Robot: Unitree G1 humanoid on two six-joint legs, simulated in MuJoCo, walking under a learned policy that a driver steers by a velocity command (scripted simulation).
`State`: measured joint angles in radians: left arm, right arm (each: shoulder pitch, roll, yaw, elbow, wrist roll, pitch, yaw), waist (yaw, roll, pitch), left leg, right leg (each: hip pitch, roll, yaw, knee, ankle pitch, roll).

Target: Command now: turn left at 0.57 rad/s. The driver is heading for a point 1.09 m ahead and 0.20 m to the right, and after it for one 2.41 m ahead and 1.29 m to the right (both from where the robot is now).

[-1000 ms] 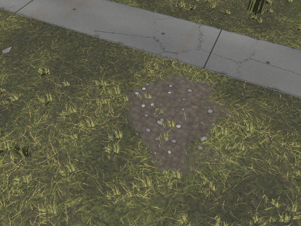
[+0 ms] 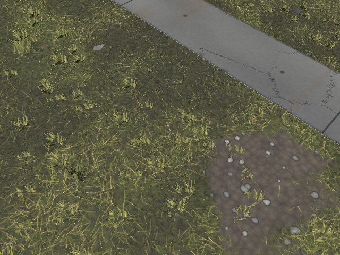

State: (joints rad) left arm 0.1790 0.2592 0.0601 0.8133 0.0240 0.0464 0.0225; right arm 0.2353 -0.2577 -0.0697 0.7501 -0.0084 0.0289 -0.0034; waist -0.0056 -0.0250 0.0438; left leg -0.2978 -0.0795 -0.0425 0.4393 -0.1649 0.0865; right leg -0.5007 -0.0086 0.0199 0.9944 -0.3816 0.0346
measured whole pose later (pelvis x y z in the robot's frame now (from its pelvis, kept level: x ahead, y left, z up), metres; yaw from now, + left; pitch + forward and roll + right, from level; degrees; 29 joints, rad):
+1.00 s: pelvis +0.17 -0.11 -0.02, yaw -20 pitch +1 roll +0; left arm 0.10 0.24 0.04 0.73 0.01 -0.01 -0.01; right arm 0.29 -0.24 -0.03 0.84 -0.01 -0.03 -0.01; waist -0.05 0.02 0.11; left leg -0.39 0.05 0.02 1.25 -0.46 -0.01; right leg -0.43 0.08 -0.06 0.56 -0.14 -0.09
